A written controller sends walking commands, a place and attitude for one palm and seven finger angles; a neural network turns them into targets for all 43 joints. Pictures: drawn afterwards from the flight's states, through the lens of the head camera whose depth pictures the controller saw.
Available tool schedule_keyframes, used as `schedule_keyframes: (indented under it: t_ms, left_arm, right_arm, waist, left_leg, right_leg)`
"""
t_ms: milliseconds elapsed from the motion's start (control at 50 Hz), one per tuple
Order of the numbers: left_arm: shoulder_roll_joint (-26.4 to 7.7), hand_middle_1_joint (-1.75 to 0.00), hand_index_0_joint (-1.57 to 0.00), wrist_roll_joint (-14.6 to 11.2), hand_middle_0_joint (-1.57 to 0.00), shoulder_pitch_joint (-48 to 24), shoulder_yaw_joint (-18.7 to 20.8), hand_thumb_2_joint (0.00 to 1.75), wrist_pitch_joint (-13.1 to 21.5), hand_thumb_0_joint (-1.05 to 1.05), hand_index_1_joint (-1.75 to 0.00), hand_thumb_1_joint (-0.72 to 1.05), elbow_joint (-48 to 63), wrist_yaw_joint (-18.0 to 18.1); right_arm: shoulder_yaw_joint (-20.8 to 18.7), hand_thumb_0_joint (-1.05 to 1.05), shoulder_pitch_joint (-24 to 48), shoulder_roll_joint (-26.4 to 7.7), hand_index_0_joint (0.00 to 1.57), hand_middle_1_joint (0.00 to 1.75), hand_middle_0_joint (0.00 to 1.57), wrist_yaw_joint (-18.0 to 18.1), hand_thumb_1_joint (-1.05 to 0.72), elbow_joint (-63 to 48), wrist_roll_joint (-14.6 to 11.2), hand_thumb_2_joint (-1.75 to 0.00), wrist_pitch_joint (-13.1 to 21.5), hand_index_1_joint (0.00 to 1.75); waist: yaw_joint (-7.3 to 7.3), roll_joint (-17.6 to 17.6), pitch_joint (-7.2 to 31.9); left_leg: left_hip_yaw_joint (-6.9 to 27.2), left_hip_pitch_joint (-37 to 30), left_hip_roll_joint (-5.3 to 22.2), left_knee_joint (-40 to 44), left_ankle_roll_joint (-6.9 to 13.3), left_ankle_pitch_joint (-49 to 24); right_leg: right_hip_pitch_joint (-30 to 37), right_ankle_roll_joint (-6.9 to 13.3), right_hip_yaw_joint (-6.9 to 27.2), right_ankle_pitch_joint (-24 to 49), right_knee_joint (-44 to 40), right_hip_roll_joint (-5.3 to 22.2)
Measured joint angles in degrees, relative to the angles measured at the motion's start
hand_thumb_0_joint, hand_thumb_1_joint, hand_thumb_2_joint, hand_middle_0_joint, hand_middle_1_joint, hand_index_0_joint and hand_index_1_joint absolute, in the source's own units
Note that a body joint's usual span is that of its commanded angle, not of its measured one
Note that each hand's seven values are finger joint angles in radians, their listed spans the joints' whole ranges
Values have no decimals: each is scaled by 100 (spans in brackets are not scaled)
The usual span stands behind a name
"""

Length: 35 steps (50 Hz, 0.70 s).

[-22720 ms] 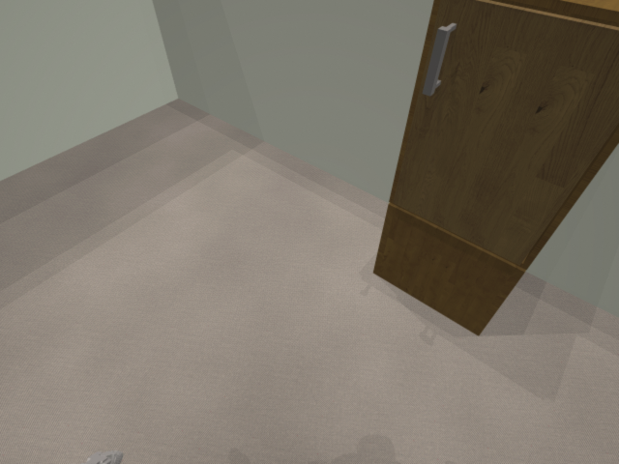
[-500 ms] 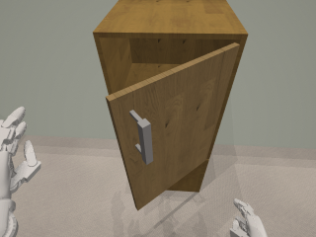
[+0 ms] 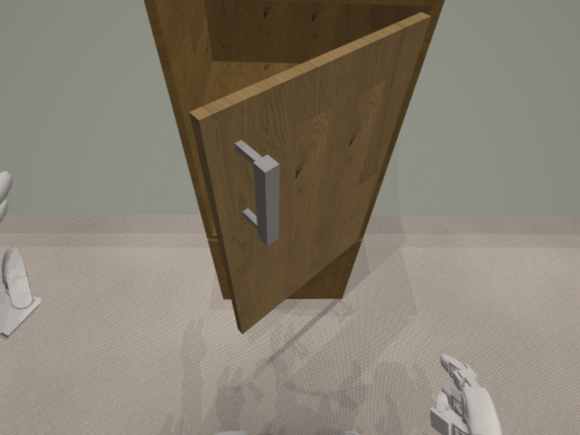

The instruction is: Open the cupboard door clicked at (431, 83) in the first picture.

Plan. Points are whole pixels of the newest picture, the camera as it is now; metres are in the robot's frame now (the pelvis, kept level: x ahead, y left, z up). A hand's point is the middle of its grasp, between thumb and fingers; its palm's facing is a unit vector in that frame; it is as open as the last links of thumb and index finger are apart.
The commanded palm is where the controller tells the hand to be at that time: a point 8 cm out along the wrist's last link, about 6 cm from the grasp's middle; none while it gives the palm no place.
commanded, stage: step back with the hand held close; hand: left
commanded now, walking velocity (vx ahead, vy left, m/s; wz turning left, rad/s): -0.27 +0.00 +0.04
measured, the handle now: (257, 195) +0.37 +0.07 +0.14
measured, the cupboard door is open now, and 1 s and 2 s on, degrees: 41 41 41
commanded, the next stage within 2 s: stop stepping back and stand still in 0.54 s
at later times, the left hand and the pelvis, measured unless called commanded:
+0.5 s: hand out of the picture +0.12 +0.26 +0.19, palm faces +0.48 -0.76 -0.44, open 7.4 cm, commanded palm +0.06 +0.29 +0.19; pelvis -0.08 -0.01 +0.01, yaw +0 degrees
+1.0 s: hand out of the picture +0.03 +0.23 +0.18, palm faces +0.34 -0.76 -0.56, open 7.4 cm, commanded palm -0.03 +0.27 +0.19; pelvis -0.17 -0.03 +0.01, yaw -1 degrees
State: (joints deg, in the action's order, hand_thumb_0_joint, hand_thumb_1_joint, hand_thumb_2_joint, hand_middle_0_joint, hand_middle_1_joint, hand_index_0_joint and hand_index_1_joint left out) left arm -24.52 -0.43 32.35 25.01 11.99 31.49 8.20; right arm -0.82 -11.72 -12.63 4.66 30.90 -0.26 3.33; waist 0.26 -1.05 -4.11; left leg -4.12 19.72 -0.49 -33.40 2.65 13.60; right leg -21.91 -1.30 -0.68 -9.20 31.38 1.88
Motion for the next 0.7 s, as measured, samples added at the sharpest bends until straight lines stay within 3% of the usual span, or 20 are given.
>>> schedule_keyframes:
  t_ms: [120, 240, 300, 340, 380, 420, 460, 520, 580, 640, 700]
  left_arm:
    - [89, -30, -21, 106, -21, -228, 138, 90, 155, 1, -30, 89, -86, 35]
    - [295, -30, -21, 41, -21, -368, -31, 90, 183, 1, -30, 89, 48, 86]
    - [198, -30, -21, 28, -21, -401, -51, 90, 204, 1, -30, 89, 191, 103]
    - [99, -30, -21, 61, -21, -430, 35, 90, 216, 1, -30, 88, 206, 109]
    - [-37, -30, -21, 42, -22, -449, 161, 90, 235, 1, -30, 88, 152, 127]
    - [-82, -30, -21, -17, -22, -393, 249, 90, 222, 1, -30, 88, 99, 168]
    - [-17, -30, -21, -79, -21, -313, 233, 90, 146, 1, -30, 88, 100, 206]
    - [95, -30, -21, -160, -21, -228, 90, 90, 36, 1, -30, 89, 127, 192]
    - [-15, -30, -21, -226, -21, -168, 73, 90, 61, 1, -30, 89, 223, 93]
    - [33, -30, -21, -181, -21, -224, -173, 90, 128, 1, -30, 89, 113, -71]
    - [-106, -30, -21, -112, -21, -95, -127, 90, 46, 1, -30, 88, 146, -144]
  right_arm:
    - [64, 1, -132, 93, 21, 30, 20, -21, -90, 38, -2, -90, 162, 30]
    - [100, 1, -2, 65, 21, 30, 20, -86, -90, 296, 58, -90, 191, 30]
    - [110, 1, 50, 48, 21, 30, 20, -44, -90, 314, 75, -90, 153, 30]
    - [52, 1, 27, 75, 21, 30, 20, -4, -90, 284, 112, -90, 235, 30]
    - [4, 1, 4, 205, 21, 30, 20, -37, -90, 379, 93, -90, 340, 30]
    - [19, 1, -32, 311, 21, 30, 20, -88, -90, 476, 87, -90, 423, 30]
    - [65, 1, -61, 373, 21, 30, 20, -143, -90, 538, 100, -90, 481, 30]
    - [146, 1, -58, 393, 21, 30, 20, -202, -90, 526, 125, -90, 528, 30]
    - [227, 1, 128, 369, 21, 30, 20, -238, -90, 409, 112, -90, 517, 30]
    - [187, 1, 338, 225, 21, 30, 20, -192, -90, 604, 102, -90, 415, 30]
    - [229, 1, 265, 214, 21, 30, 20, -75, -90, 569, 40, -90, 287, 30]
  waist:
    - [43, 25, -71]
    - [32, 1, -84]
    - [-7, -67, -154]
    - [-58, 72, -195]
    - [-71, 79, -172]
    - [-49, 74, -43]
    - [-3, 90, 113]
    - [59, 137, 313]
    - [194, -76, 349]
    - [225, 43, 249]
    - [100, -201, 306]
  left_leg:
    - [133, 266, -44, -459, 8, 66]
    - [233, 632, -74, -954, -118, 825]
    - [181, 679, -67, -866, -6, 330]
    - [241, 696, 52, -732, 95, -293]
    - [298, 651, 92, -528, 79, -403]
    - [314, 602, 154, -179, 34, -547]
    - [299, 552, 238, 268, -28, -826]
    - [263, 552, 339, 898, -98, -1265]
    - [47, 901, 274, 825, -251, -1205]
    - [301, 1207, 163, -704, -398, 266]
    - [119, 834, -10, -888, -389, 480]
  right_leg:
    - [-177, -8, 103, -183, 490, -54]
    - [-363, 27, 68, -27, 526, -60]
    - [-513, 16, 88, -348, 762, -51]
    - [-696, -2, 186, -1091, 1783, -282]
    - [-699, 7, 294, -1521, 2815, -466]
    - [-458, 4, 247, -1726, 3089, -524]
    - [-20, 37, 112, -1917, 2661, -500]
    - [813, 145, -96, -2042, 1217, -460]
    - [1448, 380, 2, -1193, -518, -221]
    - [1297, 216, 101, -1164, -390, -292]
    - [1237, 127, 152, -1150, -349, -163]
